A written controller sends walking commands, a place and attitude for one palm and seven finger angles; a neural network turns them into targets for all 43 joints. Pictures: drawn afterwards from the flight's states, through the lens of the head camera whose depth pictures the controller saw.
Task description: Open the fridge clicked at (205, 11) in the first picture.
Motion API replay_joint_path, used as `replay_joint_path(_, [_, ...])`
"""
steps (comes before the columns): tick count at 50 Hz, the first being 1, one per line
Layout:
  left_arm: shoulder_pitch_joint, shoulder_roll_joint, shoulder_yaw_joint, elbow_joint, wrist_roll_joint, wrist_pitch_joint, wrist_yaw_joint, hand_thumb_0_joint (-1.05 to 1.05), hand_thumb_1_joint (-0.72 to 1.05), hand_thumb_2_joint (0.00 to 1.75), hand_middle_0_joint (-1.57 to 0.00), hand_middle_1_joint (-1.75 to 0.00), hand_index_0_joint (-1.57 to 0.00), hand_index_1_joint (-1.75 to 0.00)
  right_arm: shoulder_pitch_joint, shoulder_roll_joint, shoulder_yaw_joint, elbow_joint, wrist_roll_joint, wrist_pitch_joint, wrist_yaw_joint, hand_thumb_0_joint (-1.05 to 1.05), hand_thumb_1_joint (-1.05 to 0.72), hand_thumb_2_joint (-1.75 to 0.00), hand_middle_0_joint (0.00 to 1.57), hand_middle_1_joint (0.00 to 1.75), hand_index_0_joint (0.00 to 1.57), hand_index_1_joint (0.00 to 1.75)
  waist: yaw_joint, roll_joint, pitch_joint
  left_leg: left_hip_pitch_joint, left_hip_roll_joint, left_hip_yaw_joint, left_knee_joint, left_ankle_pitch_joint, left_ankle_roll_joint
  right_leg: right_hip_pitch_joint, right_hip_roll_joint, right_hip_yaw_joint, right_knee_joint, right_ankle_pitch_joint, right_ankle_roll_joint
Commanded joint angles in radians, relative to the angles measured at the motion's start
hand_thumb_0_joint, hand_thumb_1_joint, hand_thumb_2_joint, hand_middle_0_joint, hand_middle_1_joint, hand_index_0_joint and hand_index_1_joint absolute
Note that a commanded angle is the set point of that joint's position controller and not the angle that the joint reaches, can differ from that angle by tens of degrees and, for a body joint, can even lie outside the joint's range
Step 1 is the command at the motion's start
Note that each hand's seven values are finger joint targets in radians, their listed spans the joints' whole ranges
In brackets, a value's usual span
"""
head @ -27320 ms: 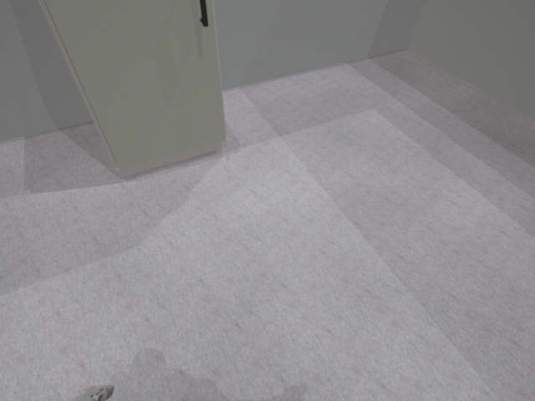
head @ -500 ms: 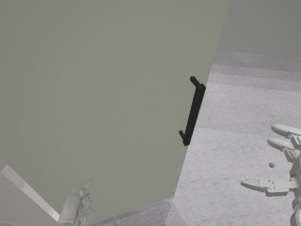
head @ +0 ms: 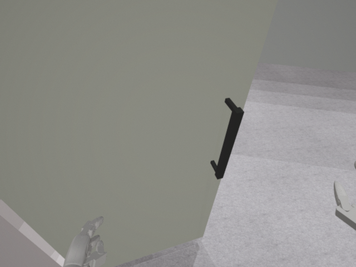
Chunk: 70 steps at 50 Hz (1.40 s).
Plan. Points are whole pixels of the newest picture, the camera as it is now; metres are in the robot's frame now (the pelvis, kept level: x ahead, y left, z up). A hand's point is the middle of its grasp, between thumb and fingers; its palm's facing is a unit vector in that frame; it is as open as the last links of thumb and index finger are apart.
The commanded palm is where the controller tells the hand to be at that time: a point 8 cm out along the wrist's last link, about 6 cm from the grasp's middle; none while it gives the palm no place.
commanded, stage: draw the hand back to the body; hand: right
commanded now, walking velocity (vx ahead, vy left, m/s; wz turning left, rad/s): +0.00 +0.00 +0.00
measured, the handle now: (223, 142) +0.40 -0.12 +0.08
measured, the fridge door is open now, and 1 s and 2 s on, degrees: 64 64 64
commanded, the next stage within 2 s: step back with the hand held close in 0.38 s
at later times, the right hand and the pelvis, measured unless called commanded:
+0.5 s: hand (343, 208) +0.18 -0.26 +0.16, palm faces +0.49 +0.78 -0.39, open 7.4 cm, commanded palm +0.13 -0.29 +0.18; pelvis -0.01 +0.01 +0.00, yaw +0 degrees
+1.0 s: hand out of the picture +0.15 -0.27 +0.16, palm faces +0.43 +0.77 -0.47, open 7.4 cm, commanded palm +0.09 -0.30 +0.18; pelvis -0.05 -0.01 -0.01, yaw +1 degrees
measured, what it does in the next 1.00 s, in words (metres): shifts its weight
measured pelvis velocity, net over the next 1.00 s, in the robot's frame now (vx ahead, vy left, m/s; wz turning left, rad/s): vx -0.05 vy -0.01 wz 0.02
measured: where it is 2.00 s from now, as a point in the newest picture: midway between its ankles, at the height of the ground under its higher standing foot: outside the picture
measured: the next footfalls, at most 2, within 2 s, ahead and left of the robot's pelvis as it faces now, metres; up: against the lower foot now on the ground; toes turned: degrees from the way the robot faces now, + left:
left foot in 1.56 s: -0.19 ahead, +0.15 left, +0.00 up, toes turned +5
right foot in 1.76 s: -0.09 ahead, -0.10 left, +0.00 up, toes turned +2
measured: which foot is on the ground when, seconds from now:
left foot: down 0.00-1.00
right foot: down 0.00-1.00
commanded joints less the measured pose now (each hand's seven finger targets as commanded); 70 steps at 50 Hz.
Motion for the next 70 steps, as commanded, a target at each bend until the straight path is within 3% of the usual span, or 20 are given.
replay_joint_path(1, [-0.122, 0.113, 0.041, -0.157, -0.001, -0.058, 0.014, 0.0, 0.9, 0.9, -0.2, -0.3, -0.2, -0.3, -0.095, -0.192, -0.123, -0.221, -0.004, -0.065, -0.022, 0.0, -0.9, -0.9, 0.2, 0.3, 0.2, 0.3, -0.002, -0.032, -0.058, 0.052, 0.027, -0.022, -0.036, 0.152, 0.047, -0.051, -0.084, 0.061, -0.086, 0.324, 0.056])
replay_joint_path(23, [-0.139, 0.104, 0.038, -0.155, -0.001, -0.059, 0.023, 0.0, 0.9, 0.9, -0.2, -0.3, -0.2, -0.3, -0.107, -0.196, -0.121, -0.199, -0.003, -0.061, -0.024, 0.0, -0.9, -0.9, 0.2, 0.3, 0.2, 0.3, -0.003, -0.024, -0.039, 0.042, 0.033, -0.032, -0.065, 0.087, 0.044, -0.059, -0.076, 0.048, -0.092, 0.215, 0.028])
replay_joint_path(24, [-0.14, 0.108, 0.04, -0.152, -0.001, -0.058, 0.025, 0.0, 0.9, 0.9, -0.2, -0.3, -0.2, -0.3, -0.108, -0.191, -0.117, -0.195, -0.003, -0.06, -0.023, 0.0, -0.9, -0.9, 0.2, 0.3, 0.2, 0.3, -0.002, -0.015, -0.026, 0.045, 0.034, -0.031, -0.069, 0.09, 0.046, -0.065, -0.077, 0.048, -0.09, 0.22, 0.026])
replay_joint_path(25, [-0.147, 0.103, 0.033, -0.16, 0.002, -0.066, 0.021, 0.0, 0.9, 0.9, -0.2, -0.3, -0.2, -0.3, -0.172, -0.125, -0.023, -0.247, -0.008, -0.066, -0.014, 0.0, -0.9, -0.9, 0.2, 0.3, 0.2, 0.3, 0.012, -0.021, -0.037, 0.037, 0.039, -0.031, -0.071, 0.093, 0.042, -0.05, -0.072, 0.049, -0.089, 0.216, 0.022])
replay_joint_path(26, [-0.127, 0.114, 0.029, -0.199, -0.013, -0.045, 0.03, 0.0, 0.9, 0.9, -0.2, -0.3, -0.2, -0.3, -0.337, -0.292, -0.203, -0.327, -0.005, -0.122, -0.033, 0.0, -0.9, -0.9, 0.2, 0.3, 0.2, 0.3, 0.036, 0.046, 0.069, -0.064, 0.087, -0.207, -0.156, 0.095, 0.036, -0.11, -0.087, 0.053, -0.062, 0.097, -0.001])
replay_joint_path(28, [-0.101, 0.104, 0.033, -0.15, 0.005, -0.012, 0.028, 0.0, 0.9, 0.9, -0.2, -0.3, -0.2, -0.3, -0.146, -0.169, -0.118, -0.178, -0.022, -0.129, -0.025, 0.0, -0.9, -0.9, 0.2, 0.3, 0.2, 0.3, 0.057, 0.133, 0.036, -0.11, 0.134, -0.238, -0.179, 0.073, 0.056, -0.062, -0.076, 0.059, -0.015, 0.074, -0.003])
replay_joint_path(31, [-0.108, 0.118, 0.045, -0.184, 0.008, 0.018, 0.029, 0.0, 0.9, 0.9, -0.2, -0.3, -0.2, -0.3, -0.066, -0.171, -0.128, -0.228, -0.031, -0.151, -0.031, 0.0, -0.9, -0.9, 0.2, 0.3, 0.2, 0.3, 0.049, 0.027, -0.089, -0.019, 0.141, -0.192, -0.071, 0.266, 0.053, -0.051, -0.099, 0.059, -0.045, 0.201, -0.001])
replay_joint_path(35, [-0.12, 0.112, 0.056, -0.23, 0.001, 0.051, 0.029, 0.0, 0.9, 0.9, -0.2, -0.3, -0.2, -0.3, 0.032, -0.201, -0.177, -0.272, -0.034, -0.161, -0.045, 0.0, -0.9, -0.9, 0.2, 0.3, 0.2, 0.3, 0.044, 0.014, -0.158, 0.051, 0.104, -0.13, 0.049, 0.377, 0.03, -0.098, -0.147, 0.1, -0.07, 0.378, -0.004])
replay_joint_path(40, [-0.115, 0.107, 0.063, -0.259, -0.005, 0.066, 0.031, 0.0, 0.9, 0.9, -0.2, -0.3, -0.2, -0.3, 0.082, -0.223, -0.213, -0.326, -0.035, -0.173, -0.051, 0.0, -0.9, -0.9, 0.2, 0.3, 0.2, 0.3, 0.045, -0.02, -0.142, 0.053, 0.085, -0.118, 0.128, 0.335, 0.022, -0.202, -0.172, 0.135, -0.086, 0.358, -0.015])
replay_joint_path(45, [-0.089, 0.119, 0.066, -0.261, -0.001, 0.038, 0.033, 0.0, 0.9, 0.9, -0.2, -0.3, -0.2, -0.3, 0.047, -0.207, -0.207, -0.357, -0.043, -0.189, -0.052, 0.0, -0.9, -0.9, 0.2, 0.3, 0.2, 0.3, 0.045, -0.107, -0.087, 0.048, 0.042, -0.085, 0.252, 0.096, 0.005, -0.332, -0.23, 0.182, -0.148, 0.238, -0.049])
replay_joint_path(49, [-0.068, 0.129, 0.068, -0.246, -0.002, 0.014, 0.034, 0.0, 0.9, 0.9, -0.2, -0.3, -0.2, -0.3, -0.012, -0.197, -0.2, -0.328, -0.053, -0.199, -0.052, 0.0, -0.9, -0.9, 0.2, 0.3, 0.2, 0.3, 0.05, -0.075, -0.02, 0.061, 0.037, -0.088, 0.24, 0.059, 0.005, -0.431, -0.243, 0.197, -0.135, 0.056, -0.074])
replay_joint_path(52, [-0.052, 0.119, 0.07, -0.236, -0.008, 0.017, 0.033, 0.0, 0.9, 0.9, -0.2, -0.3, -0.2, -0.3, -0.039, -0.186, -0.174, -0.301, -0.046, -0.199, -0.049, 0.0, -0.9, -0.9, 0.2, 0.3, 0.2, 0.3, 0.069, 0.105, -0.041, -0.025, 0.112, -0.209, 0.124, 0.193, 0.048, -0.382, -0.145, 0.14, 0.006, -0.06, -0.032])
replay_joint_path(55, [-0.033, 0.096, 0.065, -0.203, -0.001, 0.029, 0.02, 0.0, 0.9, 0.9, -0.2, -0.3, -0.2, -0.3, -0.039, -0.207, -0.174, -0.318, -0.039, -0.203, -0.057, 0.0, -0.9, -0.9, 0.2, 0.3, 0.2, 0.3, 0.087, 0.203, -0.069, -0.212, 0.265, -0.379, -0.079, 0.003, 0.132, -0.249, -0.05, 0.087, 0.219, -0.181, 0.003])
replay_joint_path(57, [-0.047, 0.083, 0.053, -0.196, 0.002, 0.032, 0.016, 0.0, 0.9, 0.9, -0.2, -0.3, -0.2, -0.3, -0.028, -0.234, -0.195, -0.35, -0.038, -0.206, -0.071, 0.0, -0.9, -0.9, 0.2, 0.3, 0.2, 0.3, 0.085, 0.212, -0.085, -0.252, 0.303, -0.351, -0.093, -0.023, 0.146, -0.187, -0.04, 0.073, 0.252, -0.124, 0.011])
replay_joint_path(58, [-0.055, 0.083, 0.05, -0.198, 0.002, 0.033, 0.016, 0.0, 0.9, 0.9, -0.2, -0.3, -0.2, -0.3, 0.0, -0.236, -0.206, -0.356, -0.037, -0.207, -0.076, 0.0, -0.9, -0.9, 0.2, 0.3, 0.2, 0.3, 0.085, 0.193, -0.085, -0.247, 0.285, -0.312, -0.058, 0.0, 0.134, -0.174, -0.053, 0.085, 0.186, -0.101, 0.006])
replay_joint_path(60, [-0.078, 0.098, 0.054, -0.22, -0.001, 0.03, 0.025, 0.0, 0.9, 0.9, -0.2, -0.3, -0.2, -0.3, 0.043, -0.241, -0.229, -0.392, -0.04, -0.22, -0.08, 0.0, -0.9, -0.9, 0.2, 0.3, 0.2, 0.3, 0.079, 0.002, -0.077, -0.223, 0.154, -0.216, 0.106, -0.032, 0.072, -0.221, -0.14, 0.188, -0.031, -0.081, -0.032])
replay_joint_path(62, [-0.107, 0.127, 0.062, -0.25, 0.001, 0.009, 0.031, 0.0, 0.9, 0.9, -0.2, -0.3, -0.2, -0.3, -0.001, -0.239, -0.263, -0.422, -0.064, -0.247, -0.08, 0.0, -0.9, -0.9, 0.2, 0.3, 0.2, 0.3, 0.073, -0.262, -0.053, 0.015, -0.024, -0.081, 0.491, -0.143, -0.007, -0.566, -0.348, 0.388, -0.314, -0.415, -0.121])
replay_joint_path(63, [-0.097, 0.114, 0.069, -0.246, 0.002, -0.002, 0.035, 0.0, 0.9, 0.9, -0.2, -0.3, -0.2, -0.3, -0.018, -0.246, -0.277, -0.377, -0.065, -0.248, -0.079, 0.0, -0.9, -0.9, 0.2, 0.3, 0.2, 0.3, 0.076, -0.235, -0.015, 0.036, -0.041, -0.09, 0.638, -0.171, -0.013, -0.643, -0.373, 0.405, -0.358, -0.429, -0.145])
replay_joint_path(65, [-0.085, 0.105, 0.08, -0.219, 0.002, -0.022, 0.029, 0.0, 0.9, 0.9, -0.2, -0.3, -0.2, -0.3, -0.037, -0.222, -0.243, -0.366, -0.052, -0.253, -0.072, 0.0, -0.9, -0.9, 0.2, 0.3, 0.2, 0.3, 0.072, -0.092, 0.006, -0.152, -0.035, -0.102, 0.608, -0.25, -0.006, -0.427, -0.332, 0.336, -0.245, -0.123, -0.135])
replay_joint_path(70, [-0.062, 0.111, 0.072, -0.169, 0.0, -0.058, 0.013, 0.0, 0.9, 0.9, -0.2, -0.3, -0.2, -0.3, -0.057, -0.157, -0.141, -0.367, -0.038, -0.251, -0.055, 0.0, -0.9, -0.9, 0.2, 0.3, 0.2, 0.3, 0.066, -0.138, -0.093, -0.22, -0.015, -0.047, 0.28, -0.288, -0.008, -0.066, -0.305, 0.273, -0.186, 0.158, -0.085])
